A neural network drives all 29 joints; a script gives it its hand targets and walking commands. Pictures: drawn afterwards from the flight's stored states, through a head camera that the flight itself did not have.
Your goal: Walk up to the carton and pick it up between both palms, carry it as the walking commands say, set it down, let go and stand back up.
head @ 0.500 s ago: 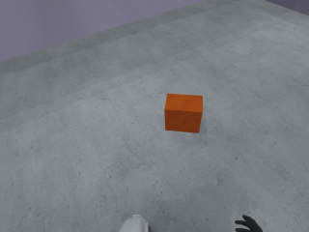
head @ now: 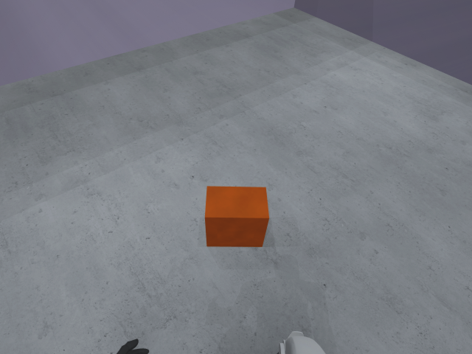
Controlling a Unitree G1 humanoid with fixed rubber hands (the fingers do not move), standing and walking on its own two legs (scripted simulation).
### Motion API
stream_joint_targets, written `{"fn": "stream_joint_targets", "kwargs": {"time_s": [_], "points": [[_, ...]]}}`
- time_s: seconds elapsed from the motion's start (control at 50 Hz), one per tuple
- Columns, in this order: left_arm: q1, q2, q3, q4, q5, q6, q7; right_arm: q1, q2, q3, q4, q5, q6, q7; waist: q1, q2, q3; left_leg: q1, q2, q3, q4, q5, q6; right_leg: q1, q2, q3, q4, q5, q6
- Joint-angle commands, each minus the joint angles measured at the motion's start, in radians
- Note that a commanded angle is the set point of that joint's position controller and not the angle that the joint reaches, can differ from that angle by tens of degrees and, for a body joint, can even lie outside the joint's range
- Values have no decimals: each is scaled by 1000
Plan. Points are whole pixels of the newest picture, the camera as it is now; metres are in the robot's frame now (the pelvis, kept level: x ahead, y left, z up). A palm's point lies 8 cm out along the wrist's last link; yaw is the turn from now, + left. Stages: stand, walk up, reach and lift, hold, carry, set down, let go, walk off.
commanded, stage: walk up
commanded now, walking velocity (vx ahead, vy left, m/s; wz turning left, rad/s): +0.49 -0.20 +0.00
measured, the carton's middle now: (235, 217) +0.80 -0.06 -0.66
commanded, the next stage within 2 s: stand in 1.80 s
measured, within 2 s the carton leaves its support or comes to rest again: neither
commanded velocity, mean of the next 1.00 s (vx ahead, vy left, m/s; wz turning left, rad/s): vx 0.28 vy -0.02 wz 0.00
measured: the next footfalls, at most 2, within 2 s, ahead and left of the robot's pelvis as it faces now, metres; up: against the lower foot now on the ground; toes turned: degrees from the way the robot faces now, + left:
right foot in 0.14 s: +0.22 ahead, -0.19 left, +0.00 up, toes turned -9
left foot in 0.62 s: +0.38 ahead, +0.09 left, +0.00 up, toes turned +0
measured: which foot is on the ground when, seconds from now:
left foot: down 0.00-0.14, up 0.16-0.60, down 0.62-1.00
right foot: up 0.00-0.12, down 0.14-0.62, up 0.64-1.00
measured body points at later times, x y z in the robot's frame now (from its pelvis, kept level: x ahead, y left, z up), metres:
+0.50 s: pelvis +0.21 -0.05 +0.00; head +0.24 -0.07 +0.45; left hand +0.14 +0.19 -0.14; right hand +0.32 -0.29 -0.16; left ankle +0.31 +0.10 -0.70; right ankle +0.18 -0.18 -0.75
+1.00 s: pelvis +0.33 -0.04 -0.01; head +0.36 -0.03 +0.44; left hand +0.42 +0.20 -0.16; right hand +0.26 -0.27 -0.15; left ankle +0.34 +0.09 -0.75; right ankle +0.39 -0.19 -0.73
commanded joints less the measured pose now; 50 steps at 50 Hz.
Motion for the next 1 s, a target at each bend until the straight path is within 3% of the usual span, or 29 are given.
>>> {"fn": "stream_joint_targets", "kwargs": {"time_s": [0.0,0.06,0.1,0.12,0.14,0.16,0.18,0.22,0.24,0.28,0.34,0.46,0.5,0.52,0.54,0.58,0.6,0.62,0.64,0.66,0.68,0.72,0.78,0.84,0.88,0.9,0.92,0.96,0.98], "points": [[-109,14,-6,-80,-9,-17,-8,18,-177,-39,-33,1,-12,-5,13,218,112,-79,223,-98,-163,125,111,40,-1,-23,-153,9,-2],[-92,15,-2,-82,-2,-43,10,-8,-146,-38,-22,7,-8,5,39,288,72,-91,178,-52,-115,51,108,239,42,-70,-229,-82,-22],[72,67,24,-17,12,-63,33,-3,-148,-35,-16,3,1,10,104,136,17,-137,145,0,121,187,88,456,79,-99,-289,-136,-41],[223,115,41,24,15,-77,47,-4,-136,-30,-27,-2,3,11,165,55,-71,-227,105,28,345,191,66,636,29,-45,-290,-170,-71],[393,217,58,50,20,-85,61,-16,-67,-18,-81,-3,-2,12,226,-203,-217,-442,26,56,707,-147,24,826,-256,304,-356,-220,-145],[431,308,67,56,10,-75,59,17,-60,-31,-77,5,1,4,223,-243,-291,-573,-50,-52,895,-350,14,832,-414,679,-535,-211,-205],[357,277,62,49,3,-70,62,-5,-97,-44,-63,6,15,10,177,-85,-212,-588,7,-152,990,-267,24,736,-422,668,-524,-117,-194],[199,132,31,21,-1,-84,65,-61,-46,-29,-63,12,16,19,108,-74,-69,-534,65,-143,936,-91,28,519,-283,328,-482,129,-153],[169,85,19,23,-2,-89,65,-67,-53,-32,-59,8,27,23,85,-121,-48,-490,70,-136,888,-71,25,456,-225,223,-490,188,-133],[196,52,8,44,2,-98,63,-68,-57,-37,-54,-1,57,29,68,-153,-43,-440,42,-111,860,-45,19,412,-189,131,-495,310,-125],[264,81,7,60,4,-103,71,-166,-59,-31,-80,-4,89,33,70,-138,-17,-494,27,-92,770,12,0,435,-198,97,-504,410,-144],[311,110,14,78,9,-91,86,-362,-58,-18,-137,-1,91,48,111,-149,33,-444,8,-61,451,104,-27,443,-187,43,-541,216,-153],[314,85,13,93,0,-79,77,-406,-62,-11,-166,9,76,46,111,-235,16,-334,-24,-24,349,86,-12,424,-110,-11,-535,-15,-139],[335,79,15,109,-5,-66,82,-412,-77,-14,-171,4,65,43,113,-236,20,-281,-38,-5,319,79,-8,413,-95,-4,-517,-97,-135],[339,89,17,112,-6,-58,86,-380,-89,-20,-157,1,55,36,103,-166,27,-215,-44,9,267,104,-7,384,-105,10,-484,-157,-128],[356,77,15,119,-3,-49,90,-235,-122,-36,-111,-5,29,20,55,10,8,-27,-27,9,182,65,-4,304,-63,-5,-318,-245,-104],[367,22,3,107,-6,-49,91,-132,-189,-50,-102,-9,12,11,16,200,-53,72,177,-194,120,89,17,226,-3,-66,-74,-385,-73],[384,-29,-1,79,-14,-40,92,-47,-310,-70,-94,15,21,10,-16,425,-108,109,379,-514,-52,15,134,57,105,-72,158,-623,-46],[389,48,33,95,17,-18,84,-29,-333,-85,-79,21,40,-2,-11,268,-85,40,468,-698,-109,-41,174,35,74,36,323,-608,-29],[349,59,36,84,24,-7,73,-106,-286,-72,-85,16,48,-14,33,165,-15,-49,439,-622,-97,-10,154,23,37,74,370,-491,-18],[324,21,25,91,13,-5,68,-178,-217,-57,-85,6,44,-11,58,159,25,-122,344,-456,-84,43,128,46,2,92,336,-372,-21],[333,4,29,85,16,-1,60,-205,-139,-39,-72,-2,33,-15,83,218,4,-136,253,-286,-70,189,96,87,-9,72,306,-273,-23],[316,10,31,74,13,18,55,-143,-125,-27,-52,1,15,-12,86,215,-21,-124,228,-200,-54,334,103,100,15,41,291,-220,-6],[225,0,21,52,10,32,49,-101,-131,-23,-43,-8,12,-13,70,234,21,-135,214,-170,-83,248,118,75,17,19,170,-186,12],[175,-13,9,48,-28,38,71,-181,-117,-3,-67,-12,9,-14,95,284,33,-161,142,-42,34,772,137,190,60,4,13,-237,20],[167,-19,1,41,-35,26,77,-159,-122,-6,-44,-2,13,-11,100,334,-32,-114,92,-12,49,780,154,234,99,-30,-51,-230,14],[164,-9,2,46,-33,21,84,-141,-130,-10,-39,1,19,-10,86,324,-57,-99,104,-25,61,746,164,269,115,-50,-89,-216,8],[178,-6,-3,61,-27,15,91,-148,-142,-12,-37,9,32,-9,96,252,-70,-137,134,-60,89,556,153,381,112,-47,-227,-124,-11],[198,1,-5,73,-22,8,93,-164,-151,-16,-38,16,43,-9,114,203,-59,-186,135,-72,106,414,120,466,95,-34,-357,-9,-21]]}}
